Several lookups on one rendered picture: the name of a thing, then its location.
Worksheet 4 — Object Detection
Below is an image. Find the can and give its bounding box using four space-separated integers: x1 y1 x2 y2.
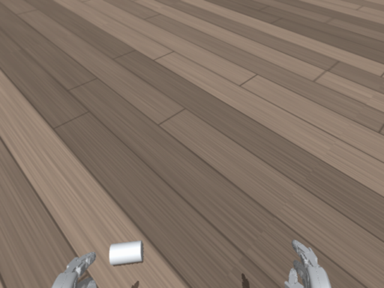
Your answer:
109 241 143 265

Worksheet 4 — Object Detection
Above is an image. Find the right robot hand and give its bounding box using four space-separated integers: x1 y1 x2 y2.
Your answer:
284 240 331 288

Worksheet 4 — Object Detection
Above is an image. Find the left robot hand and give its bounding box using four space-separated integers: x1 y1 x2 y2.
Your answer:
51 252 97 288

